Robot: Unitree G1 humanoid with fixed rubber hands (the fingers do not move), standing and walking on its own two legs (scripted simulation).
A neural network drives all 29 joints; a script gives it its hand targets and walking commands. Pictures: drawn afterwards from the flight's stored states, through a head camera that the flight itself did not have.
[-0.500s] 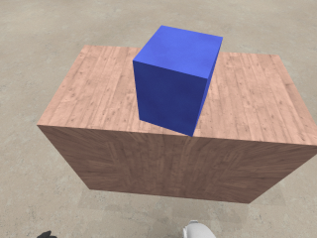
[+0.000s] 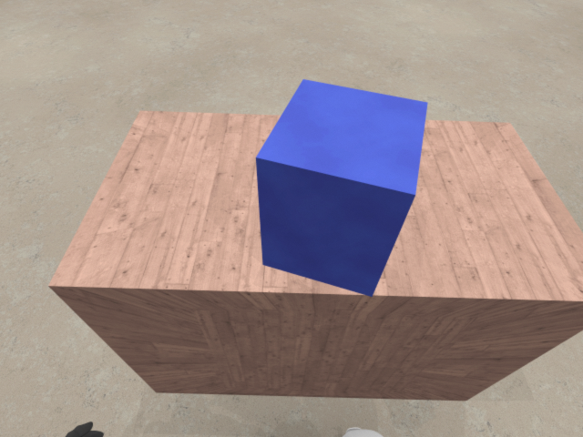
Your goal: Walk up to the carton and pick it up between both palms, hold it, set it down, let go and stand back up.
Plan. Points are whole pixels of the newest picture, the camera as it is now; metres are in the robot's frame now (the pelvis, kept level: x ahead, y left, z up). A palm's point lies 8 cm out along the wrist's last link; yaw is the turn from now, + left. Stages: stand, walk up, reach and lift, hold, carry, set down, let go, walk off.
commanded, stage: walk up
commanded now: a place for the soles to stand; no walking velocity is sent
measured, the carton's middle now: (338, 190) +0.49 -0.05 +0.05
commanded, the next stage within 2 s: none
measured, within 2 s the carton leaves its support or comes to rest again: neither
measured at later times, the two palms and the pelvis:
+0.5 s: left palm out of the picture +0.14 +0.35 -0.09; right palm out of the picture +0.06 -0.30 -0.07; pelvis +0.02 +0.03 +0.00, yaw -4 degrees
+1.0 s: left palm (49, 429) +0.15 +0.35 -0.09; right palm out of the picture +0.03 -0.29 -0.07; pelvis +0.02 +0.04 +0.00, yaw -7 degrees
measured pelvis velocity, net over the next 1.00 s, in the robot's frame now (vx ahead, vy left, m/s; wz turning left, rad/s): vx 0.02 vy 0.04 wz -0.12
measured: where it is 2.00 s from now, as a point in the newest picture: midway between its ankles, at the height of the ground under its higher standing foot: outside the picture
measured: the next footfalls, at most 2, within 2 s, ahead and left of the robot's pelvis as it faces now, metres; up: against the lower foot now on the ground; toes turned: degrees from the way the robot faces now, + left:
right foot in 0.20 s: +0.09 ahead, -0.14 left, +0.00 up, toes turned +1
right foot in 0.64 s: +0.09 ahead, -0.12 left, +0.00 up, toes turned +0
